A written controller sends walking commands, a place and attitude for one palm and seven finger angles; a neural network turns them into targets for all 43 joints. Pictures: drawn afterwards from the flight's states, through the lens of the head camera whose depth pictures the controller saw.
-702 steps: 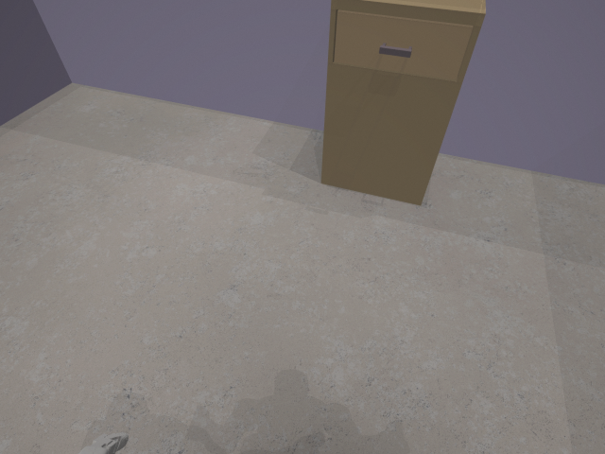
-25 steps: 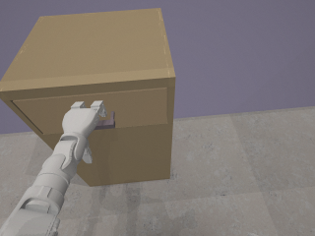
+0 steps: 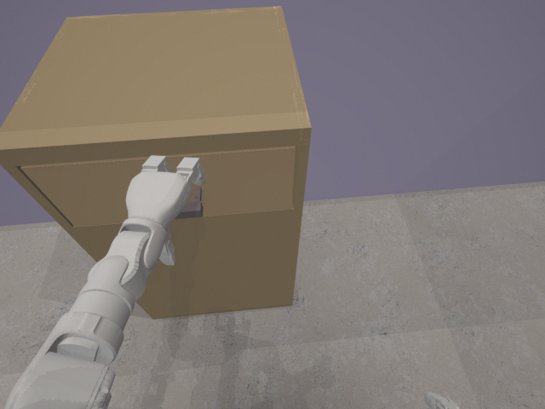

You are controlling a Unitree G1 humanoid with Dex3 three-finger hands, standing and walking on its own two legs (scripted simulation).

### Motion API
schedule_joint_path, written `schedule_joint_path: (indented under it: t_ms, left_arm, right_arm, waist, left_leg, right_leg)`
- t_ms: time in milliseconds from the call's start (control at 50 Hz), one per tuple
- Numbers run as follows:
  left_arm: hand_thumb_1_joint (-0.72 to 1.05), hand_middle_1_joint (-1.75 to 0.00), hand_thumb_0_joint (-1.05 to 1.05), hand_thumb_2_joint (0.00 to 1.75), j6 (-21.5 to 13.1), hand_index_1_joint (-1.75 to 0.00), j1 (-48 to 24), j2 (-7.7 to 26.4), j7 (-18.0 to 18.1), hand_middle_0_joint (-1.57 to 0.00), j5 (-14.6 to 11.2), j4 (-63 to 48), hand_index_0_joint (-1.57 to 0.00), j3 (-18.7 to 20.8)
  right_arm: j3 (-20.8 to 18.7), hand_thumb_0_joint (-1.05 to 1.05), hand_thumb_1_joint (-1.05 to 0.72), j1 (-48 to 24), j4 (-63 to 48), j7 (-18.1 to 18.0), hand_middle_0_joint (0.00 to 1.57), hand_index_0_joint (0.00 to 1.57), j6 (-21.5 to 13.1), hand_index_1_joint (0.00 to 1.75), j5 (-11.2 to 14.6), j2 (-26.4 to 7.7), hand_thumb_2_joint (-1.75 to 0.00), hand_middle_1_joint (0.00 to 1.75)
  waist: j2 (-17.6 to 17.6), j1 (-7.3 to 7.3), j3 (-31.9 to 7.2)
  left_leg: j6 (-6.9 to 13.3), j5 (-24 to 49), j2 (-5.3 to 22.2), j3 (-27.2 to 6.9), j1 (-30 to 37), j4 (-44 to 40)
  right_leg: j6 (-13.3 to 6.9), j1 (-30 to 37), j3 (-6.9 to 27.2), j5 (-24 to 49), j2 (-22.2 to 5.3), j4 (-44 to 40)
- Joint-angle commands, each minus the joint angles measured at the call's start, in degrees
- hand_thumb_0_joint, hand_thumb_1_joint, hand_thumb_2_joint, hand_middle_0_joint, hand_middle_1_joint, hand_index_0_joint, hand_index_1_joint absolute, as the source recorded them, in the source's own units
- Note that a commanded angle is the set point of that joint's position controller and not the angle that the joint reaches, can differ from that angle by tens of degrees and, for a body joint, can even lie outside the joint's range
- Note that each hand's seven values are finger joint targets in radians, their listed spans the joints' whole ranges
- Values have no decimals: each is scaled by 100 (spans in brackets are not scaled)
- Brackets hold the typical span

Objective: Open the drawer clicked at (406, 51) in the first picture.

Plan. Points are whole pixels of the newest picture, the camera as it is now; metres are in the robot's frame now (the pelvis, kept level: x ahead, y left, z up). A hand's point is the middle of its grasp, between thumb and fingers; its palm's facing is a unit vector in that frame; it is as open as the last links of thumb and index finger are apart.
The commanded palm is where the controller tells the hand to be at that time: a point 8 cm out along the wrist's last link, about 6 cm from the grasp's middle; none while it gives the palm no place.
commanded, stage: move the hooked fingers above the handle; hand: left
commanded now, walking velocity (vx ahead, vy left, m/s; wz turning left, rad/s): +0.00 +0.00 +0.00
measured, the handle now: (172, 202) +0.47 +0.21 -0.03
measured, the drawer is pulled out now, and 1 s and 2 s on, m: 0.00 0.00 0.00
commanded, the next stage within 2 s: none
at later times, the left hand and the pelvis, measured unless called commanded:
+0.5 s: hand (174, 209) +0.41 +0.18 +0.03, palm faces +0.01 -0.05 -1.00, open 13.8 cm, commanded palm +0.39 +0.22 +0.09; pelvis +0.00 -0.01 +0.00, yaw +1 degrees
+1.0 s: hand (149, 224) +0.39 +0.22 +0.02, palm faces -0.11 -0.02 -0.99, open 13.8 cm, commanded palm +0.39 +0.22 +0.09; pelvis +0.00 -0.02 +0.01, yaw +1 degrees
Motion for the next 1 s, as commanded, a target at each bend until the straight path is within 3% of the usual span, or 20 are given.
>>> schedule_joint_path:
  t_ms: [0,20,60,140,240,320,360,380,420,440,480,520,620,680,700,820,860,900,960,980]
  left_arm:
    - [-50,-120,0,30,699,-120,-2509,2162,1114,-30,15,-797,-30,1364]
    - [-50,-120,0,30,948,-120,-2244,2061,1136,-30,-59,-585,-30,1321]
    - [-50,-120,0,30,1451,-120,-1752,1617,900,-30,-238,-39,-30,948]
    - [-50,-120,0,30,1718,-120,-2041,2086,449,-30,-490,-333,-30,1078]
    - [-50,-120,0,30,1154,-120,-2313,896,-427,-30,-477,-824,-30,-165]
    - [-50,-120,0,30,394,-120,-2717,788,-566,-30,-493,-1218,-30,-310]
    - [-50,-120,0,30,110,-120,-2897,1277,-342,-30,-345,-1350,-30,150]
    - [-50,-120,0,30,51,-120,-2857,1282,-179,-30,-252,-1266,-30,212]
    - [-50,-120,0,30,40,-120,-2889,1736,244,-30,-109,-1083,-30,737]
    - [-50,-120,0,30,138,-120,-2836,2080,451,-30,-80,-925,-30,1104]
    - [-50,-120,0,30,471,-120,-2578,2248,774,-30,-100,-572,-30,1340]
    - [-50,-120,0,30,842,-120,-2452,2102,939,-30,-119,-381,-30,1217]
    - [-50,-120,0,30,1496,-120,-2245,2258,718,-30,-267,-2,-30,1172]
    - [-50,-120,0,30,1499,-120,-2078,2467,383,-30,-381,130,-30,1275]
    - [-50,-120,0,30,1496,-120,-1952,2320,262,-30,-407,242,-30,1134]
    - [-50,-120,0,30,801,-120,-1851,1835,-310,-30,-297,-40,-30,658]
    - [-50,-120,0,30,421,-120,-2152,1277,-400,-30,-377,-565,-30,207]
    - [-50,-120,0,30,95,-120,-2225,1385,-340,-30,-420,-895,-30,337]
    - [-50,-120,0,30,-212,-120,-3033,1272,-17,-30,-338,-1266,-30,198]
    - [-50,-120,0,30,-214,-120,-3044,1633,154,-30,-263,-1061,-30,558]
  right_arm:
    - [-192,0,-90,-105,-440,59,20,20,-104,30,-40,-617,-90,30]
    - [-194,0,-90,-109,-429,96,20,20,-85,30,-23,-620,-90,30]
    - [-231,0,-90,-60,-414,158,20,20,-19,30,77,-665,-90,30]
    - [-185,0,-90,-180,-518,8,20,20,94,30,175,-813,-90,30]
    - [-255,0,-90,-56,-639,-165,20,20,-68,30,214,-839,-90,30]
    - [-269,0,-90,154,-513,-171,20,20,-223,30,114,-751,-90,30]
    - [-286,0,-90,227,-457,-144,20,20,-243,30,95,-726,-90,30]
    - [-288,0,-90,207,-443,-116,20,20,-236,30,91,-701,-90,30]
    - [-277,0,-90,195,-374,-74,20,20,-231,30,67,-694,-90,30]
    - [-258,0,-90,178,-330,-58,20,20,-213,30,31,-726,-90,30]
    - [-203,0,-90,13,-364,-21,20,20,-171,30,34,-686,-90,30]
    - [-195,0,-90,-73,-410,25,20,20,-146,30,34,-661,-90,30]
    - [-162,0,-90,-185,-438,-17,20,20,25,30,141,-715,-90,30]
    - [-138,0,-90,-214,-454,-150,20,20,92,30,205,-742,-90,30]
    - [-120,0,-90,-238,-492,-180,20,20,95,30,214,-746,-90,30]
    - [-186,0,-90,-38,-602,-269,20,20,-76,30,223,-802,-90,30]
    - [-263,0,-90,48,-622,-232,20,20,-190,30,205,-742,-90,30]
    - [-305,0,-90,114,-576,-218,20,20,-265,30,166,-740,-90,30]
    - [-349,0,-90,249,-438,-158,20,20,-345,30,145,-702,-90,30]
    - [-370,0,-90,298,-347,-151,20,20,-352,30,135,-742,-90,30]
  waist:
    - [422,371,-2223]
    - [282,426,-2303]
    - [-49,334,-2240]
    - [-796,235,-2325]
    - [-627,-219,-1842]
    - [56,-244,-1632]
    - [416,-90,-1845]
    - [504,-52,-1811]
    - [509,71,-1856]
    - [415,187,-1918]
    - [90,273,-1949]
    - [41,340,-2158]
    - [-568,320,-2295]
    - [-908,283,-2169]
    - [-927,260,-1982]
    - [-455,49,-1708]
    - [-125,-88,-1784]
    - [-12,-83,-1915]
    - [297,-248,-1878]
    - [133,-219,-1841]
  left_leg:
    - [-414,2655,219,97,472,-374]
    - [-417,2708,225,147,437,-437]
    - [-403,2750,273,195,412,-555]
    - [-174,2335,260,253,274,-793]
    - [-37,2236,322,178,870,-734]
    - [-108,2195,314,37,1254,-583]
    - [-205,2344,286,-43,1239,-507]
    - [-251,2402,280,-34,1178,-458]
    - [-304,2423,254,-20,876,-419]
    - [-311,2424,231,-12,650,-429]
    - [-238,2166,170,116,217,-443]
    - [-240,2205,150,232,121,-512]
    - [-174,2134,175,389,15,-742]
    - [-115,1934,168,434,-97,-862]
    - [-105,1790,162,442,-151,-912]
    - [-25,1703,203,401,175,-807]
    - [-11,1750,212,334,526,-687]
    - [-17,1798,208,275,675,-563]
    - [-68,1829,208,123,786,-410]
    - [-72,1761,219,103,698,-374]
  right_leg:
    - [-298,1361,-242,1670,-15,-65]
    - [-289,1559,-238,1812,-17,-96]
    - [-251,1742,-252,1978,-28,-233]
    - [-126,2531,-8,2259,-132,-519]
    - [-93,1877,-115,1943,-167,-767]
    - [-158,1155,-157,1481,-151,-713]
    - [-228,1071,-167,1423,-128,-546]
    - [-247,972,-188,1424,-106,-474]
    - [-287,992,-216,1453,-74,-328]
    - [-298,1151,-218,1504,-64,-253]
    - [-255,1463,-124,1596,-81,-239]
    - [-230,1783,-97,1825,-104,-252]
    - [-105,2533,104,2282,-163,-491]
    - [-22,2883,210,2440,-234,-646]
    - [2,2864,233,2365,-249,-714]
    - [-35,2318,156,2150,-250,-805]
    - [-81,1929,91,1899,-210,-788]
    - [-94,1737,115,1804,-195,-732]
    - [-150,1124,-21,1456,-162,-575]
    - [-160,1046,-36,1345,-143,-534]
